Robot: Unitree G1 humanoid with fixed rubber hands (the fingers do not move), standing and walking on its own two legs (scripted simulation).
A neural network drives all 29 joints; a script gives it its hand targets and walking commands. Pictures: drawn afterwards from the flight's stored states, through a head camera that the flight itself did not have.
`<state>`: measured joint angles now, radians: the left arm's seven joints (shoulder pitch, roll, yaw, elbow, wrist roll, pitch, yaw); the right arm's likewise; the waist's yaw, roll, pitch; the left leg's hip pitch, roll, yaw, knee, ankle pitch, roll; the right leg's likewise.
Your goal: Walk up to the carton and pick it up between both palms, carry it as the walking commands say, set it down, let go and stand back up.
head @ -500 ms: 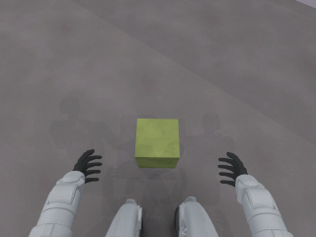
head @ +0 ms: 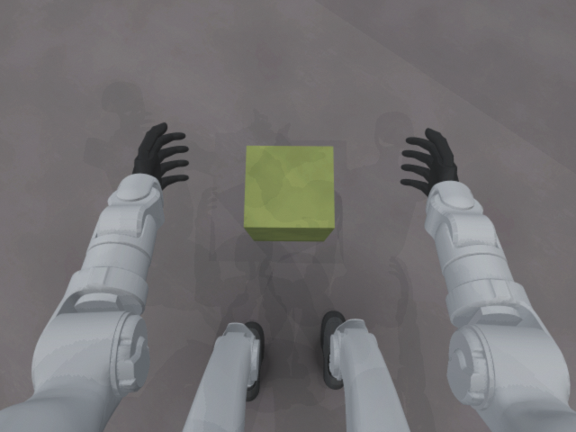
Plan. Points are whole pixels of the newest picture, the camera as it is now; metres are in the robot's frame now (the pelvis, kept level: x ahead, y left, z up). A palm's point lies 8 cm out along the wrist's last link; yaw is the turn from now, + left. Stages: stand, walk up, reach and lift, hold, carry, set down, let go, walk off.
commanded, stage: reach and lift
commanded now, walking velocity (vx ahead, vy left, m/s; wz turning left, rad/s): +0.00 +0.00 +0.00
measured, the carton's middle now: (289, 198) +0.54 +0.01 -0.54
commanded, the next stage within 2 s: none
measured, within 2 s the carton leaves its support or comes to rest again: neither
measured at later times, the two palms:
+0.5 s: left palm (163, 133) +0.53 +0.20 -0.13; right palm (421, 134) +0.53 -0.19 -0.13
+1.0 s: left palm (195, 163) +0.54 +0.19 -0.27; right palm (391, 166) +0.53 -0.19 -0.27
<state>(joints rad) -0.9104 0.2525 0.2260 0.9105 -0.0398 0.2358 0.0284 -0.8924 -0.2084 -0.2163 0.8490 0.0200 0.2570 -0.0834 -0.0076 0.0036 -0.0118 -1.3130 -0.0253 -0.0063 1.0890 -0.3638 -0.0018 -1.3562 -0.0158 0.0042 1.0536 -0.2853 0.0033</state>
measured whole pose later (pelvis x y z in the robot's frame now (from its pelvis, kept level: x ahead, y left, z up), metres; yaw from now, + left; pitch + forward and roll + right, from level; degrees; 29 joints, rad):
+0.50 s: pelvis +0.02 +0.00 -0.01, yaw +1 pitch +49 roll +0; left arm -1.14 0.26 0.35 0.89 0.05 0.11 -0.02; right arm -1.13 -0.22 -0.38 0.86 -0.07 0.12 -0.03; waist -0.01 0.00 -0.06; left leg -1.57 -0.04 -0.04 1.06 -0.34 -0.01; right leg -1.60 0.00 0.02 1.02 -0.27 0.01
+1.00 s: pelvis -0.02 +0.00 -0.15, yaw +1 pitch +49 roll +0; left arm -1.33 0.33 0.25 0.97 -0.06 0.16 0.07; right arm -1.32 -0.29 -0.31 0.95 0.02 0.16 -0.09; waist -0.01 0.01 0.02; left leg -2.01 -0.06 -0.03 1.69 -0.53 -0.02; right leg -2.05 0.02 0.03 1.64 -0.45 0.02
